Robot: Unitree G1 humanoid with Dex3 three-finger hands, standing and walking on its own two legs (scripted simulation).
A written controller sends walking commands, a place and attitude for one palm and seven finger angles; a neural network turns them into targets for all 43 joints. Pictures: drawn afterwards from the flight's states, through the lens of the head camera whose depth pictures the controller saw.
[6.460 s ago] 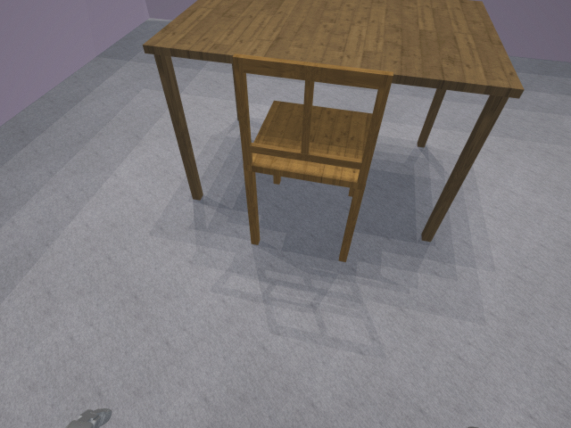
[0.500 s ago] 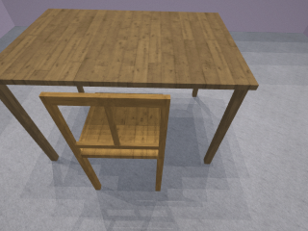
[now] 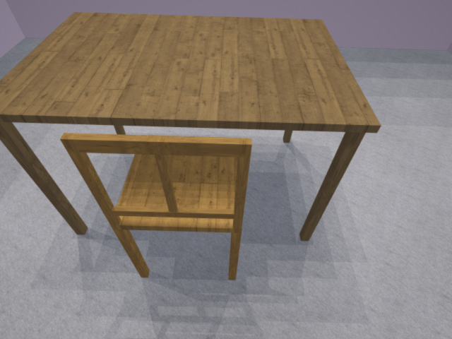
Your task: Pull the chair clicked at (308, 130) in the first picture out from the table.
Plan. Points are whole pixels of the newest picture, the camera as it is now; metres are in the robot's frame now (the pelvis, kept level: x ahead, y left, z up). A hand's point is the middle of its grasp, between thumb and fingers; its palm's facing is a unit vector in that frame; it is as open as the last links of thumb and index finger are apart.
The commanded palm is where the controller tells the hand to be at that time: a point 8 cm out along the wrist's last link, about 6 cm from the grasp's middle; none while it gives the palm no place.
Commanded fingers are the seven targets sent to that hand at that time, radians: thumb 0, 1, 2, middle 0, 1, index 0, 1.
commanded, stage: shuffle to correct the standing spot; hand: left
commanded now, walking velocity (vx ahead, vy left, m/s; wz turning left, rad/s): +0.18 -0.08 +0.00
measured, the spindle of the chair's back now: (167, 184) +0.50 +0.19 -0.10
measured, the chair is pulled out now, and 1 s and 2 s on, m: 0.00 0.00 0.00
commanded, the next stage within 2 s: come to a stop and stand still in 0.24 s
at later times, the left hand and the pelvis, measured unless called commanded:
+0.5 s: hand out of the picture +0.00 +0.16 -0.19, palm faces +0.04 -0.99 -0.12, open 7.4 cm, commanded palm none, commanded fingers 0.00 0.90 0.90 -0.20 -0.30 -0.20 -0.30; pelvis +0.08 +0.01 -0.02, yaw -1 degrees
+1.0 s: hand (152, 337) +0.16 +0.16 -0.18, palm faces +0.03 -0.97 -0.25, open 7.4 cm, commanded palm none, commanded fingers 0.00 0.90 0.90 -0.20 -0.30 -0.20 -0.30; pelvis +0.08 -0.03 -0.01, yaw +1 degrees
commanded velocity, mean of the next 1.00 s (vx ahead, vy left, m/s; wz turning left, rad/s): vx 0.00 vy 0.01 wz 0.00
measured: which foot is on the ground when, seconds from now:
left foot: down 0.00-0.24, up 0.26-0.38, down 0.40-0.78, up 0.80-1.00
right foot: down 0.00-0.40, up 0.42-0.74, down 0.76-1.00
